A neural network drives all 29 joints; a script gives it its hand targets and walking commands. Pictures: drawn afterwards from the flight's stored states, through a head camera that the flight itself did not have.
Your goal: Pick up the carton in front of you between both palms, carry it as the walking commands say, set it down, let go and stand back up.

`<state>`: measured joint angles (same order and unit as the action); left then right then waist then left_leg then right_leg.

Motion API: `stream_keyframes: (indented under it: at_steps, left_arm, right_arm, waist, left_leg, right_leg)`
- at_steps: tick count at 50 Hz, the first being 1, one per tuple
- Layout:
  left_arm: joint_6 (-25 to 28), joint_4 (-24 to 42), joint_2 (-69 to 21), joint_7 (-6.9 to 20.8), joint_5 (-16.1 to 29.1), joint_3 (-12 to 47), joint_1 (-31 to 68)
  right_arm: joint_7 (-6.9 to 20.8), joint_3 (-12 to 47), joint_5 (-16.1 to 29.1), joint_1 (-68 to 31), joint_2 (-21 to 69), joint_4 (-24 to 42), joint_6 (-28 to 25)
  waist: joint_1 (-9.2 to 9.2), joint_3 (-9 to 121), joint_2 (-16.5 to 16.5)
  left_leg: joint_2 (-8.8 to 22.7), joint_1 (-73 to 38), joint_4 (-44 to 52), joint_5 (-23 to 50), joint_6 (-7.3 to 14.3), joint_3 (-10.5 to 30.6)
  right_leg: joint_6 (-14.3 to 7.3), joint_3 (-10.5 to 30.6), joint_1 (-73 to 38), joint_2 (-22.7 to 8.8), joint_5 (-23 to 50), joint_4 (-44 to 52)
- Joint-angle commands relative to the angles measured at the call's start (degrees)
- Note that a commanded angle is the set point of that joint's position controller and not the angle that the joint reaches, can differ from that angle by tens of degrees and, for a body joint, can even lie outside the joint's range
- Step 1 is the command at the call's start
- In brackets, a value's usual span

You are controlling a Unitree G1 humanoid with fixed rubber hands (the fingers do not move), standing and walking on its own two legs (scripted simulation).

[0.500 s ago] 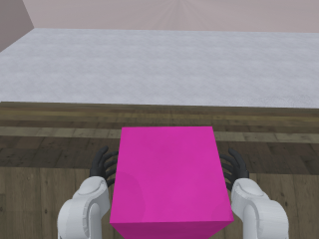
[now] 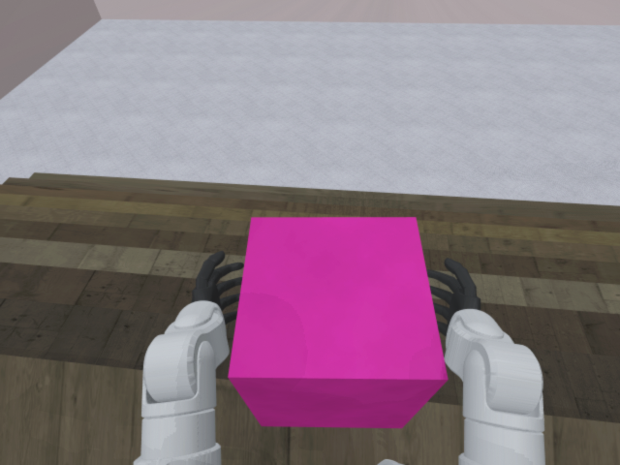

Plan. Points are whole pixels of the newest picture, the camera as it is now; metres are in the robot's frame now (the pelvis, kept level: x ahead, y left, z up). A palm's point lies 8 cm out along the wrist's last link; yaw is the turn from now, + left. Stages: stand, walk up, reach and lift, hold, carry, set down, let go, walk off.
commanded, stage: carry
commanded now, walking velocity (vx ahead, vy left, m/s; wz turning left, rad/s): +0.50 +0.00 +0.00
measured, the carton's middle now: (332, 330) +0.29 +0.01 +0.00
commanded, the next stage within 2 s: none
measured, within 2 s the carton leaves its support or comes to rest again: neither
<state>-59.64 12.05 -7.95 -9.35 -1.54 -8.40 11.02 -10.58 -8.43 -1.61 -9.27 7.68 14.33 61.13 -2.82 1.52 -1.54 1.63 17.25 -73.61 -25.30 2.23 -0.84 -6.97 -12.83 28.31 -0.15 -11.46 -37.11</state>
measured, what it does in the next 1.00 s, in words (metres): goes down: left foot, then right foot 0.18 m lower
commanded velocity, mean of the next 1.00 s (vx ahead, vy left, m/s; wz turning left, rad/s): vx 0.50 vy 0.00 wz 0.00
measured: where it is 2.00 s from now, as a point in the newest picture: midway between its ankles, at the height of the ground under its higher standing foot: (356, 256)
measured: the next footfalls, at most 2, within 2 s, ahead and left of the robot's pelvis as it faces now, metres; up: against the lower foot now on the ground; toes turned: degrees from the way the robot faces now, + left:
left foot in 0.38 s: +0.38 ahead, +0.09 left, +0.00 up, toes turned +3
right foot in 0.86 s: +0.64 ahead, -0.08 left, -0.18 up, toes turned -2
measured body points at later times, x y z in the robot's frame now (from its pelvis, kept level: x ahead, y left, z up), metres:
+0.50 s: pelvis +0.30 +0.02 +0.00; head +0.33 +0.02 +0.45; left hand +0.66 +0.14 +0.08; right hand +0.62 -0.17 +0.09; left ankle +0.34 +0.08 -0.71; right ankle +0.19 -0.08 -0.62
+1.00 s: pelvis +0.64 -0.06 -0.21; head +0.63 -0.05 +0.24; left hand +0.96 +0.14 -0.10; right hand +1.00 -0.18 -0.11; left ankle +0.62 +0.09 -0.80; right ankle +0.60 -0.08 -0.89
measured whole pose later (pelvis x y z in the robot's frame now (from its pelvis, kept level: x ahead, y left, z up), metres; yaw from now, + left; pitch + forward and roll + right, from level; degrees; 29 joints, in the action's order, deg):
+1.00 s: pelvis +0.64 -0.06 -0.21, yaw -1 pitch +0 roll +0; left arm -55.1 -3.2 -6.3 -14.0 0.5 -13.0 25.9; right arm -14.0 -18.1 -5.6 -26.0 8.0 -4.4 54.3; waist -7.8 3.2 0.2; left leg 0.5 37.0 -84.8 -25.3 1.4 4.5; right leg -9.4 -6.4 19.3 7.5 -31.9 -50.0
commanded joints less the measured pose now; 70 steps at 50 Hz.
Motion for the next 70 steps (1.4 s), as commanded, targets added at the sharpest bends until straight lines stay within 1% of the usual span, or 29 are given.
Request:
stream_keyframes:
  at_steps: [1,14,17,18,20,21,23,26,32,35,37,39,40,42,43,44,45,47,51,56,60,61,62,63,64,65,67,68,70]
  left_arm:
    - [3.2,4.3,-42.9,1.2,10.7,33.1,30.1]
    - [8.0,-8.6,-38.7,-1.8,6.3,26.4,40.6]
    - [7.0,-8.0,-39.1,-2.1,6.4,26.1,41.0]
    - [6.6,-7.7,-39.3,-2.2,6.2,26.1,41.0]
    - [5.4,-6.3,-39.0,-2.4,6.3,26.8,42.5]
    - [4.8,-6.5,-39.2,-2.3,6.0,25.9,39.8]
    - [3.9,-4.2,-37.5,-2.6,5.0,22.5,41.7]
    - [4.2,-3.9,-39.0,-1.9,3.4,21.4,41.8]
    - [5.6,-3.5,-41.2,-0.7,5.8,25.9,42.1]
    - [4.8,-4.7,-40.1,-0.4,5.6,26.7,39.2]
    - [4.2,-7.0,-39.0,-0.6,4.8,25.4,38.0]
    - [4.0,-7.6,-37.3,-0.9,3.4,23.7,37.5]
    - [3.9,-8.7,-36.1,-1.1,3.1,23.4,35.3]
    - [4.0,-8.0,-36.5,-1.2,4.1,23.9,39.0]
    - [3.8,-9.6,-36.4,-1.2,4.7,23.3,38.0]
    - [3.6,-10.9,-35.1,-1.5,5.0,23.2,39.4]
    - [4.1,-11.8,-34.1,-2.5,6.5,25.1,42.3]
    - [4.2,-11.0,-38.2,-3.0,12.3,27.9,47.0]
    - [6.9,-10.6,-48.1,-0.7,17.9,31.0,54.8]
    - [11.5,-12.3,-49.9,0.9,15.3,31.5,47.1]
    - [14.5,-14.2,-47.2,-0.1,10.0,29.7,36.4]
    - [14.9,-13.8,-46.3,0.0,8.9,29.5,35.7]
    - [15.2,-13.5,-45.3,-0.3,8.0,29.2,35.6]
    - [15.2,-13.2,-43.4,-0.9,6.5,28.2,35.9]
    - [14.9,-14.6,-40.4,-1.7,4.8,26.1,33.9]
    - [14.7,-15.8,-37.1,-2.6,2.8,21.9,27.8]
    - [15.5,-16.3,-33.2,-3.9,-0.3,16.7,28.6]
    - [16.2,-16.8,-33.8,-3.6,-0.4,15.5,28.0]
    - [17.5,-16.7,-35.4,-3.1,0.1,15.1,34.7]
  right_arm:
    - [0.0,30.2,6.2,-29.8,41.4,2.5,-4.6]
    - [-1.2,27.1,6.9,-45.6,40.5,-10.1,-9.6]
    - [-1.1,27.0,7.8,-45.9,39.7,-8.6,-8.5]
    - [-1.1,26.6,7.5,-45.6,39.4,-8.2,-8.1]
    - [-0.8,25.9,7.3,-42.4,38.3,-8.4,-7.5]
    - [-0.8,26.3,8.3,-43.1,37.7,-8.5,-6.9]
    - [0.0,29.7,11.8,-45.4,42.0,-7.3,-6.1]
    - [1.9,33.9,14.4,-50.7,46.7,-3.2,-5.9]
    - [2.0,34.1,12.7,-47.7,45.8,-4.0,-7.0]
    - [0.5,30.8,8.3,-40.1,42.2,-8.2,-6.7]
    - [0.2,30.0,7.3,-39.5,41.9,-9.3,-6.2]
    - [0.2,29.2,7.5,-39.3,41.4,-10.4,-6.0]
    - [0.5,28.9,7.5,-40.4,41.0,-11.6,-5.9]
    - [0.3,27.6,6.1,-41.6,41.2,-11.2,-6.0]
    - [-0.4,25.4,4.9,-44.0,39.2,-10.9,-5.8]
    - [-1.6,22.4,2.9,-45.1,36.2,-12.1,-5.5]
    - [-2.8,18.5,0.8,-43.8,33.8,-15.2,-4.7]
    - [-4.5,14.6,0.8,-41.8,32.2,-17.6,-5.5]
    - [-2.8,17.7,4.0,-49.8,40.0,-14.4,-9.3]
    - [-0.5,23.1,5.8,-47.8,45.1,-13.6,-15.2]
    - [0.4,26.9,7.0,-44.9,43.8,-10.6,-17.2]
    - [0.3,27.0,7.1,-45.0,42.6,-10.0,-17.7]
    - [0.4,27.2,7.0,-41.6,41.0,-10.0,-17.7]
    - [0.5,27.8,6.8,-40.3,39.7,-10.7,-17.5]
    - [-0.1,27.5,7.4,-37.3,38.4,-13.3,-16.9]
    - [-1.2,29.8,8.8,-36.2,38.4,-14.2,-16.8]
    - [-1.3,32.7,11.7,-37.6,42.7,-15.9,-16.1]
    - [-1.2,33.8,12.4,-38.5,43.3,-16.8,-16.2]
    - [0.3,36.1,15.6,-44.4,47.8,-16.6,-16.9]
  waist:
    - [1.82,20.6,3.7]
    - [0.09,15.7,8.5]
    - [1.82,16.9,10.4]
    - [7.96,23.4,10.8]
    - [15.43,24.0,-4.0]
    - [10.73,23.9,-22.5]
    - [9.78,24.6,-9.2]
    - [7.44,20.4,1.6]
    - [7.01,21.4,-3.6]
    - [13.88,15.6,-2.8]
    - [11.02,12.3,2.1]
    - [6.95,10.5,-5.3]
    - [-0.43,17.9,-9.8]
    - [-12.30,19.9,-0.4]
    - [-18.56,14.5,7.4]
    - [-9.76,3.9,11.9]
    - [-2.04,5.4,11.5]
    - [1.25,11.1,2.1]
    - [-0.04,16.5,7.4]
    - [-3.48,17.9,-2.3]
    - [-2.17,18.4,10.7]
    - [7.03,27.0,7.2]
    - [15.49,27.1,0.6]
    - [22.03,20.6,-7.5]
    - [15.83,17.0,-12.3]
    - [10.10,19.6,-9.0]
    - [9.75,15.4,6.2]
    - [8.40,20.9,1.9]
    - [7.30,16.1,4.6]
  left_leg:
    - [2.5,19.5,-5.9,4.7,2.2,3.3]
    - [-0.6,20.6,30.6,21.2,1.6,-6.7]
    - [-4.4,6.4,37.4,21.7,3.2,-9.8]
    - [-5.1,-6.6,28.5,28.2,4.7,-11.7]
    - [-0.9,-21.5,39.1,32.5,6.1,-1.4]
    - [10.4,-30.3,45.0,41.9,13.8,20.8]
    - [15.4,-31.3,44.4,30.5,18.8,28.9]
    - [13.1,-16.2,42.3,20.4,15.1,21.3]
    - [11.6,-18.6,34.0,34.4,10.0,13.2]
    - [6.4,-31.6,25.8,21.0,8.8,13.2]
    - [4.3,-10.0,26.4,10.7,7.6,7.3]
    - [3.0,9.4,23.6,0.1,4.4,-0.4]
    - [5.9,13.5,15.8,11.1,2.0,-3.8]
    - [5.9,9.9,-10.8,36.5,-1.9,-8.3]
    - [-0.2,15.0,-33.4,19.8,-3.1,-9.8]
    - [-8.6,24.9,-42.9,-19.1,-0.7,-3.8]
    - [-5.7,29.3,-31.4,-15.1,-0.9,5.5]
    - [-0.5,32.4,-16.1,-1.4,-0.1,8.6]
    - [0.7,30.5,0.8,4.4,-1.7,4.7]
    - [-2.8,25.5,28.3,49.2,1.0,-2.9]
    - [-5.7,1.0,44.6,52.0,2.6,-8.6]
    - [-10.8,-16.8,30.6,55.6,2.0,-15.1]
    - [-6.1,-27.1,37.3,52.4,5.1,-10.7]
    - [-0.1,-29.3,44.5,49.7,9.7,-1.3]
    - [4.7,-35.8,33.6,69.3,11.1,10.2]
    - [10.5,-37.3,35.9,57.1,16.3,27.6]
    - [9.9,-24.6,33.5,44.0,14.9,28.8]
    - [13.5,-26.3,32.0,40.0,17.6,38.5]
    - [13.5,-9.3,34.7,34.5,18.5,37.8]
  right_leg:
    - [-4.1,29.0,-27.8,-17.2,1.8,17.7]
    - [-3.4,10.9,-29.2,-10.8,30.5,12.3]
    - [-1.3,6.6,-25.3,-8.7,37.4,7.7]
    - [0.4,3.0,-22.3,-9.8,46.8,-4.5]
    - [2.8,4.4,-7.5,-1.8,24.8,-33.0]
    - [5.4,6.9,10.5,7.0,-16.5,-47.9]
    - [4.7,16.9,21.2,2.2,-18.4,-48.4]
    - [4.3,18.2,14.8,-2.2,-13.9,-29.3]
    - [2.7,9.2,15.7,0.0,1.2,-27.9]
    - [3.8,12.7,33.6,-2.0,16.7,-16.0]
    - [4.6,9.4,9.8,-0.2,35.6,3.2]
    - [4.2,5.3,-14.1,2.4,48.0,5.6]
    - [2.6,1.0,-30.2,3.5,48.7,-10.1]
    - [0.2,0.8,-37.3,2.2,32.1,-1.7]
    - [-3.9,5.1,-37.6,-1.5,28.5,9.7]
    - [-2.5,12.7,-30.2,-7.1,50.0,7.9]
    - [-1.7,27.8,-30.8,-11.2,71.0,-0.5]
    - [-3.1,32.1,-29.2,-14.0,45.9,-3.6]
    - [-11.4,45.4,-21.2,-18.2,40.4,-0.9]
    - [-1.4,24.1,-24.4,-0.4,21.8,-19.5]
    - [-1.7,15.7,-17.3,1.1,24.6,-28.4]
    - [1.4,10.9,-12.4,-1.0,41.7,-39.0]
    - [5.2,7.7,-3.0,-0.1,40.3,-60.7]
    - [6.5,6.5,7.4,7.0,-6.2,-79.9]
    - [5.8,12.1,21.5,12.7,-33.4,-84.5]
    - [4.8,20.8,27.0,8.2,-25.0,-70.0]
    - [4.4,20.9,25.6,2.2,-23.3,-53.3]
    - [4.8,24.0,27.2,2.0,-18.1,-50.8]
    - [7.7,21.2,18.4,-0.7,-9.0,-28.3]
